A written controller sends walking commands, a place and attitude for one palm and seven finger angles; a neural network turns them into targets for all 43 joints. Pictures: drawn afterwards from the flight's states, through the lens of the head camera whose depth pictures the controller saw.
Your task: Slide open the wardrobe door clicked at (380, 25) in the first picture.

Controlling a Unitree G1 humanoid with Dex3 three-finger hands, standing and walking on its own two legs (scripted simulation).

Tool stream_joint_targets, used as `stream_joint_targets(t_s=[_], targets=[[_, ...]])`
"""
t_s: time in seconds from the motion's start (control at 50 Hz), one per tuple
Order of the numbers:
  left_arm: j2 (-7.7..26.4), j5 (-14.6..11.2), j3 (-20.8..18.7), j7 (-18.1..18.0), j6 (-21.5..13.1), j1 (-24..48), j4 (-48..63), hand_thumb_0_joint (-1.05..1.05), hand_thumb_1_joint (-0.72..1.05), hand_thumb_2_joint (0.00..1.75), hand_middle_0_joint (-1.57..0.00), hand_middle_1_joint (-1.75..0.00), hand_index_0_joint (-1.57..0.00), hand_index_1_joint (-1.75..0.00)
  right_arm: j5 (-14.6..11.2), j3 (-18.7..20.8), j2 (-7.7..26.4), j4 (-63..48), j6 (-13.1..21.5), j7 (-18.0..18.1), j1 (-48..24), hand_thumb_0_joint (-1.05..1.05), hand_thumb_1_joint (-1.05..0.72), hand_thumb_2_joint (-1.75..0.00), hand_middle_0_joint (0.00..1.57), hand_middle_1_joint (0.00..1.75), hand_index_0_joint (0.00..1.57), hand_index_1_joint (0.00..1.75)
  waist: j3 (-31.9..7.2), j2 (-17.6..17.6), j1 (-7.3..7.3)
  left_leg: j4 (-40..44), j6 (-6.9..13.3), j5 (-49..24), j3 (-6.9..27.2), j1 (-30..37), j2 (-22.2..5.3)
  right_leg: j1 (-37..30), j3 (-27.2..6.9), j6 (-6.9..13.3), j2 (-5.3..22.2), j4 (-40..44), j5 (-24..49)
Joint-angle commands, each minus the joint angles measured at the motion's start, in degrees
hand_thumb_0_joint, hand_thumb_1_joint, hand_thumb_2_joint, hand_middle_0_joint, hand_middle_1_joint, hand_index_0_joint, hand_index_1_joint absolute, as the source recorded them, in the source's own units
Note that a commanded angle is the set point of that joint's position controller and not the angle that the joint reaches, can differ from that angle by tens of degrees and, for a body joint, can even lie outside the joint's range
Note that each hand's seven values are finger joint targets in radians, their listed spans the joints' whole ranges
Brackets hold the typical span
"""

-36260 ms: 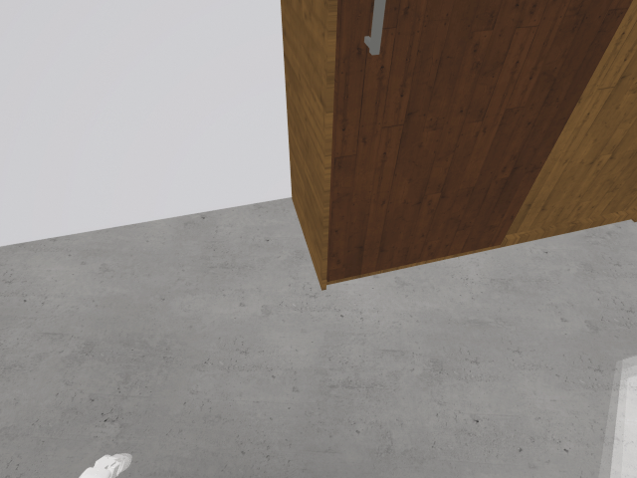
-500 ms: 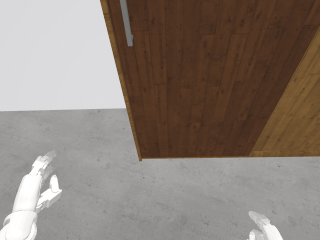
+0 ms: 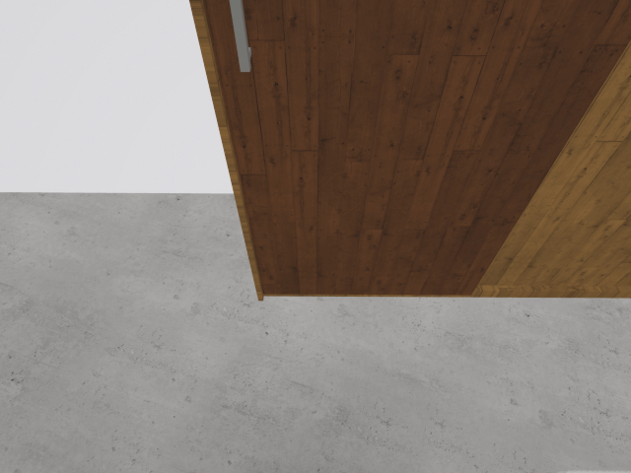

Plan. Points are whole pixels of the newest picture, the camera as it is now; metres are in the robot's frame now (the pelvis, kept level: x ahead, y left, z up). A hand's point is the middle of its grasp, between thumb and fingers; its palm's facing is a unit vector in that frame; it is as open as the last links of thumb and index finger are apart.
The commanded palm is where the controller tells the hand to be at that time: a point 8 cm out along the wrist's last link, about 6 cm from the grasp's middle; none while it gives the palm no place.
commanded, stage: let the arm hang, fingers relaxed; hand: left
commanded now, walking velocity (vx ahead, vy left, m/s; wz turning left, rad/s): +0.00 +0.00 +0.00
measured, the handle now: (238, 3) +0.74 +0.17 +0.24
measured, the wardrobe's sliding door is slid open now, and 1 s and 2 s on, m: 0.00 0.00 0.00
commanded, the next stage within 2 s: look to check the result in 0.50 s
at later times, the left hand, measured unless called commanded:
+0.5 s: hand out of the picture +0.14 +0.22 -0.15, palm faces -0.03 -0.95 -0.30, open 7.4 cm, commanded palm none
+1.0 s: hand out of the picture +0.13 +0.23 -0.15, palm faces -0.03 -0.94 -0.33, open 7.4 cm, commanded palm none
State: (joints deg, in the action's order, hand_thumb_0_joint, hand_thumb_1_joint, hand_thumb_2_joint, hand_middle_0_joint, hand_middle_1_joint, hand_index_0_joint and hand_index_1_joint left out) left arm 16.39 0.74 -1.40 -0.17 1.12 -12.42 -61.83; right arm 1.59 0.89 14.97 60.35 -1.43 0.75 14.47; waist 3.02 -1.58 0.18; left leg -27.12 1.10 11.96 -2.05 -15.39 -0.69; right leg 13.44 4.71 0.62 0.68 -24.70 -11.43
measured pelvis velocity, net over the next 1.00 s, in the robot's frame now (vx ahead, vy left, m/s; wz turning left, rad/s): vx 0.05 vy -0.01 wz -0.02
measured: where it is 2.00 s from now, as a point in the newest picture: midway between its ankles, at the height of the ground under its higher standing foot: outside the picture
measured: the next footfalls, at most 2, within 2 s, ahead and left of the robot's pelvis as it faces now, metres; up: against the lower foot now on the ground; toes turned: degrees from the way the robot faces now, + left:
right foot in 1.94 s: +0.36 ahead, -0.12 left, +0.00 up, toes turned -4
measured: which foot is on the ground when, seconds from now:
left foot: down 0.00-1.00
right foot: down 0.00-1.00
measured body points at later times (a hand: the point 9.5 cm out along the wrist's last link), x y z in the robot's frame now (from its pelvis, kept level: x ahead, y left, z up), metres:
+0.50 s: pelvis +0.03 +0.00 +0.01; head +0.04 -0.01 +0.46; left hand +0.14 +0.27 -0.13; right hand +0.12 -0.29 -0.13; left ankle +0.03 +0.11 -0.74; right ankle +0.02 -0.12 -0.74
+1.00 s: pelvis +0.05 -0.01 +0.01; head +0.07 -0.02 +0.46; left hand +0.13 +0.28 -0.12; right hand +0.11 -0.30 -0.14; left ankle +0.03 +0.11 -0.74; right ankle +0.02 -0.12 -0.74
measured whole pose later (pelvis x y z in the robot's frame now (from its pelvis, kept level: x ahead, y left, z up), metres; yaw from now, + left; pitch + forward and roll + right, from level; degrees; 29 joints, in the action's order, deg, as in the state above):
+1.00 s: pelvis +0.05 -0.01 +0.01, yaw -1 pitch +0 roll +0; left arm 17.8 0.3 -0.6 -0.2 -0.7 -6.0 -65.0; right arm 1.2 -0.2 18.1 64.2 -0.1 0.9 6.6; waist 2.2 -1.3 0.2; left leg -17.5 -0.2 11.4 -2.9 -5.8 -1.0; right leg 5.4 3.8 1.1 -0.1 -17.5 -11.9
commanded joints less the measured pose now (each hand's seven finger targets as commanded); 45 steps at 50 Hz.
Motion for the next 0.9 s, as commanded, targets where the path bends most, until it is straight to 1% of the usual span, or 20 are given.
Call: stream_joint_targets(t_s=[0.0, 0.02, 0.1, 0.14, 0.16, 0.18, 0.22, 0.24, 0.3, 0.36, 0.42, 0.5, 0.58, 0.6, 0.62, 0.64, 0.68, 0.78, 0.82, 0.88], targets=[[9.5, 0.1, -2.0, -0.3, -2.0, 4.5, 2.7, 0.00, 0.90, 0.90, -0.20, -0.30, -0.20, -0.30, -0.2, 2.2, 11.1, -2.3, 1.9, 0.6, -2.1, 0.00, -0.90, -0.90, 0.20, 0.30, 0.20, 0.30, -1.6, 1.8, 0.25, 8.7, 1.2, 4.9, 7.5, 0.3, -6.2, -0.9, -8.2, 2.5, 5.6, 7.3, -6.9], [9.8, 0.1, -2.0, -0.3, -2.0, 4.5, 2.4, 0.00, 0.90, 0.90, -0.20, -0.30, -0.20, -0.30, -0.3, 2.1, 11.1, -2.0, 1.9, 0.5, -2.4, 0.00, -0.90, -0.90, 0.20, 0.30, 0.20, 0.30, -1.7, 2.0, 0.01, 9.0, 1.2, 4.4, 7.5, 0.4, -6.2, -1.3, -8.1, 2.5, 5.5, 7.4, -6.6], [10.4, 0.1, -1.8, -0.3, -2.3, 5.9, 1.5, 0.00, 0.90, 0.90, -0.20, -0.30, -0.20, -0.30, -0.3, 1.9, 11.8, -1.1, 2.3, 0.4, -4.1, 0.00, -0.90, -0.90, 0.20, 0.30, 0.20, 0.30, -3.3, 3.0, -0.05, 9.5, 1.2, -0.6, 7.3, 2.6, -6.5, -3.3, -7.7, 2.0, 5.9, 7.0, -1.6], [10.6, 0.0, -1.6, -0.4, -2.6, 6.3, 1.4, 0.00, 0.90, 0.90, -0.20, -0.30, -0.20, -0.30, -0.4, 1.8, 11.8, -0.7, 2.6, 0.3, -4.7, 0.00, -0.90, -0.90, 0.20, 0.30, 0.20, 0.30, -5.6, 3.1, 0.11, 9.0, 1.0, -5.0, 6.8, 4.8, -6.6, -4.7, -7.6, 1.9, 6.3, 6.5, 2.7], [10.7, 0.0, -1.5, -0.4, -2.6, 7.1, 1.4, 0.00, 0.90, 0.90, -0.20, -0.30, -0.20, -0.30, -0.4, 1.6, 11.9, -0.4, 2.6, 0.3, -5.4, 0.00, -0.90, -0.90, 0.20, 0.30, 0.20, 0.30, -4.8, 2.9, 0.10, 9.4, 0.9, -5.9, 6.9, 4.9, -6.7, -4.6, -7.4, 1.8, 6.3, 6.5, 3.7], [10.9, 0.0, -1.5, -0.4, -2.7, 7.2, 1.4, 0.00, 0.90, 0.90, -0.20, -0.30, -0.20, -0.30, -0.4, 1.6, 12.1, -0.3, 2.7, 0.3, -5.8, 0.00, -0.90, -0.90, 0.20, 0.30, 0.20, 0.30, -5.2, 2.4, 0.03, 9.6, 0.9, -7.1, 6.8, 5.2, -6.8, -5.2, -7.4, 1.7, 6.4, 6.4, 4.8], [11.4, 0.0, -1.4, -0.4, -2.8, 7.6, 1.3, 0.00, 0.90, 0.90, -0.20, -0.30, -0.20, -0.30, -0.5, 1.5, 12.5, -0.3, 2.7, 0.3, -6.6, 0.00, -0.90, -0.90, 0.20, 0.30, 0.20, 0.30, -5.9, 2.8, 0.01, 9.4, 0.8, -9.6, 6.6, 6.4, -6.8, -5.9, -7.3, 1.6, 6.5, 6.2, 7.6], [11.4, 0.0, -1.4, -0.4, -2.8, 8.2, 1.3, 0.00, 0.90, 0.90, -0.20, -0.30, -0.20, -0.30, -0.5, 1.5, 12.4, 0.0, 2.7, 0.3, -7.2, 0.00, -0.90, -0.90, 0.20, 0.30, 0.20, 0.30, -5.3, 2.2, 0.05, 9.6, 0.6, -10.1, 6.4, 6.5, -6.8, -5.8, -7.2, 1.5, 6.7, 6.4, 8.1], [11.6, 0.0, -1.3, -0.4, -2.9, 8.8, 1.1, 0.00, 0.90, 0.90, -0.20, -0.30, -0.20, -0.30, -0.4, 1.3, 12.8, 0.2, 2.7, 0.3, -8.5, 0.00, -0.90, -0.90, 0.20, 0.30, 0.20, 0.30, -4.6, 2.7, 0.14, 10.1, 0.5, -10.2, 6.3, 7.4, -6.8, -5.6, -7.5, 1.4, 6.8, 7.2, 8.3], [11.7, 0.0, -1.3, -0.4, -3.1, 9.2, 1.3, 0.00, 0.90, 0.90, -0.20, -0.30, -0.20, -0.30, -0.4, 1.3, 13.1, 0.3, 2.8, 0.2, -9.0, 0.00, -0.90, -0.90, 0.20, 0.30, 0.20, 0.30, -5.9, 1.9, 0.22, 10.0, 0.3, -12.1, 6.0, 8.5, -6.8, -6.9, -7.6, 1.4, 7.0, 7.2, 11.0], [12.1, 0.0, -1.4, -0.5, -3.2, 9.2, 1.5, 0.00, 0.90, 0.90, -0.20, -0.30, -0.20, -0.30, -0.5, 1.3, 13.7, 0.1, 2.8, 0.3, -9.8, 0.00, -0.90, -0.90, 0.20, 0.30, 0.20, 0.30, -6.1, 1.2, 0.17, 9.8, 0.1, -13.6, 5.9, 9.4, -6.9, -7.3, -7.7, 1.4, 7.1, 7.4, 12.8], [11.8, -0.1, -1.4, -0.4, -3.1, 9.5, 1.3, 0.00, 0.90, 0.90, -0.20, -0.30, -0.20, -0.30, -0.5, 1.1, 13.7, 0.1, 2.9, 0.4, -10.2, 0.00, -0.90, -0.90, 0.20, 0.30, 0.20, 0.30, -6.2, 0.3, 0.30, 10.5, 0.0, -13.1, 5.7, 9.9, -7.0, -7.7, -7.8, 1.5, 7.1, 7.9, 12.0], [12.0, -0.1, -1.5, -0.5, -3.2, 9.4, 1.2, 0.00, 0.90, 0.90, -0.20, -0.30, -0.20, -0.30, -0.5, 1.1, 14.0, 0.2, 2.9, 0.5, -10.3, 0.00, -0.90, -0.90, 0.20, 0.30, 0.20, 0.30, -6.9, 0.7, 0.36, 10.1, -0.1, -14.8, 5.5, 10.9, -7.2, -8.6, -7.6, 1.6, 7.3, 8.0, 14.7], [12.0, -0.2, -1.5, -0.5, -3.2, 9.2, 1.1, 0.00, 0.90, 0.90, -0.20, -0.30, -0.20, -0.30, -0.5, 1.1, 14.1, 0.2, 2.9, 0.6, -10.4, 0.00, -0.90, -0.90, 0.20, 0.30, 0.20, 0.30, -6.9, 0.3, 0.35, 10.1, -0.1, -14.8, 5.4, 11.2, -7.2, -8.6, -7.9, 1.6, 7.2, 8.1, 14.8], [12.2, -0.1, -1.5, -0.5, -3.3, 9.0, 1.1, 0.00, 0.90, 0.90, -0.20, -0.30, -0.20, -0.30, -0.6, 1.1, 14.1, 0.1, 2.8, 0.6, -10.2, 0.00, -0.90, -0.90, 0.20, 0.30, 0.20, 0.30, -7.4, 1.0, 0.34, 9.9, -0.1, -15.2, 5.5, 11.5, -7.2, -8.9, -7.9, 1.6, 7.2, 8.1, 15.4], [12.1, -0.1, -1.5, -0.5, -3.2, 9.1, 1.0, 0.00, 0.90, 0.90, -0.20, -0.30, -0.20, -0.30, -0.6, 1.2, 14.1, 0.2, 2.8, 0.6, -10.3, 0.00, -0.90, -0.90, 0.20, 0.30, 0.20, 0.30, -6.9, 0.8, 0.42, 10.0, -0.1, -15.1, 5.4, 11.6, -7.2, -8.7, -7.9, 1.6, 7.3, 8.2, 15.4], [12.1, -0.2, -1.5, -0.5, -3.3, 8.9, 0.9, 0.00, 0.90, 0.90, -0.20, -0.30, -0.20, -0.30, -0.6, 1.1, 14.2, 0.3, 2.8, 0.7, -10.0, 0.00, -0.90, -0.90, 0.20, 0.30, 0.20, 0.30, -7.3, 1.2, 0.42, 10.1, -0.2, -15.2, 5.3, 11.8, -7.4, -9.2, -7.8, 1.7, 7.4, 8.3, 15.9], [12.1, -0.2, -1.4, -0.5, -3.1, 8.8, 0.5, 0.00, 0.90, 0.90, -0.20, -0.30, -0.20, -0.30, -0.6, 1.1, 14.1, 0.6, 2.6, 0.7, -9.7, 0.00, -0.90, -0.90, 0.20, 0.30, 0.20, 0.30, -5.9, 1.8, 0.45, 10.4, -0.1, -13.8, 5.1, 11.6, -7.3, -8.6, -7.9, 1.7, 7.1, 8.9, 14.8], [12.3, -0.2, -1.4, -0.5, -3.1, 8.4, 0.4, 0.00, 0.90, 0.90, -0.20, -0.30, -0.20, -0.30, -0.6, 1.0, 14.2, 0.6, 2.6, 0.7, -9.6, 0.00, -0.90, -0.90, 0.20, 0.30, 0.20, 0.30, -6.6, 1.7, 0.37, 10.3, -0.1, -14.0, 5.1, 11.9, -7.3, -9.0, -7.8, 1.7, 7.1, 9.0, 14.8], [12.3, -0.2, -1.4, -0.5, -3.2, 8.7, 0.4, 0.00, 0.90, 0.90, -0.20, -0.30, -0.20, -0.30, -0.6, 1.1, 14.3, 0.7, 2.6, 0.8, -9.4, 0.00, -0.90, -0.90, 0.20, 0.30, 0.20, 0.30, -6.4, 2.3, 0.42, 10.4, 0.0, -14.6, 5.1, 12.1, -7.4, -9.2, -8.0, 1.8, 7.2, 8.8, 16.0]])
